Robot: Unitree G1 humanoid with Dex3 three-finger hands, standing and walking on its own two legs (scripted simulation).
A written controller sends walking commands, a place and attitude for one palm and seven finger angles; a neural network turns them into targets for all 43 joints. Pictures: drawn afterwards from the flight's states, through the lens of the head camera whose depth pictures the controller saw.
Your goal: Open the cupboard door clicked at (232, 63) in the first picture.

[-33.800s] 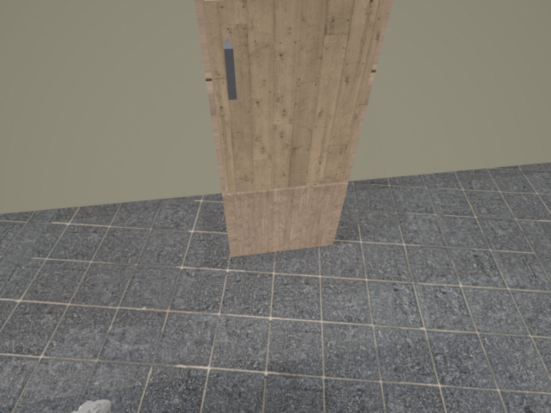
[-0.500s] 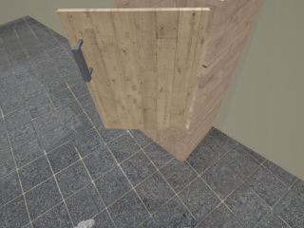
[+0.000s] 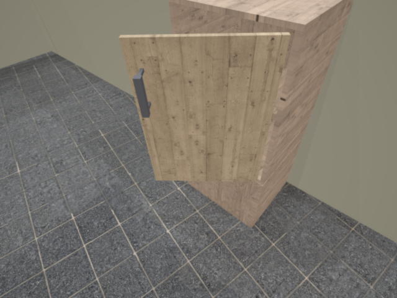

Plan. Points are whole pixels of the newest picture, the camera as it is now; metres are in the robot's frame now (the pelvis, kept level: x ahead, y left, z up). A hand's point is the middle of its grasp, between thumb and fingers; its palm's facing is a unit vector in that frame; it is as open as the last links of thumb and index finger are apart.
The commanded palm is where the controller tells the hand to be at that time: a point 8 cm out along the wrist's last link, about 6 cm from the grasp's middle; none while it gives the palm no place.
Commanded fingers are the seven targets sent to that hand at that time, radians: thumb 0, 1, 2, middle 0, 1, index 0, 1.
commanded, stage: come to a stop and stand still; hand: left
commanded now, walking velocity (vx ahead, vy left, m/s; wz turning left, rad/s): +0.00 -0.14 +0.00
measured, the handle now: (143, 93) +0.61 +0.20 +0.11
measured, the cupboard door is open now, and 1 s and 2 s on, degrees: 39 39 39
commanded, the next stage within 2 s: look again from close up in 0.96 s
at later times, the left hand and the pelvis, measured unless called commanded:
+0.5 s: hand out of the picture +0.04 +0.15 -0.16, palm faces +0.01 -0.98 -0.22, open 7.3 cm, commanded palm none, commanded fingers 0.00 0.90 0.90 -0.20 -0.30 -0.20 -0.30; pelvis +0.01 -0.04 +0.01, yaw +0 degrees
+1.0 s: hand out of the picture +0.01 +0.12 -0.16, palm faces +0.04 -0.98 -0.20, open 7.3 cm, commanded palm none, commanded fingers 0.00 0.90 0.90 -0.20 -0.30 -0.20 -0.30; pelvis +0.02 -0.05 +0.01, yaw +0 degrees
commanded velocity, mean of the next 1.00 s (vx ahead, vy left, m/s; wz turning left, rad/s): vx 0.00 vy -0.01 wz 0.00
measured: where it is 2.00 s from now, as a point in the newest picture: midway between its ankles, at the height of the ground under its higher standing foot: outside the picture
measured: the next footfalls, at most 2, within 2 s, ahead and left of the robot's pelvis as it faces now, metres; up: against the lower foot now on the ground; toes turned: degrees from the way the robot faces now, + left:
right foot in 0.12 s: +0.04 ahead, -0.10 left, +0.00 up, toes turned -2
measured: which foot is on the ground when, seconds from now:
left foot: down 0.00-1.00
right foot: up 0.00-0.10, down 0.12-1.00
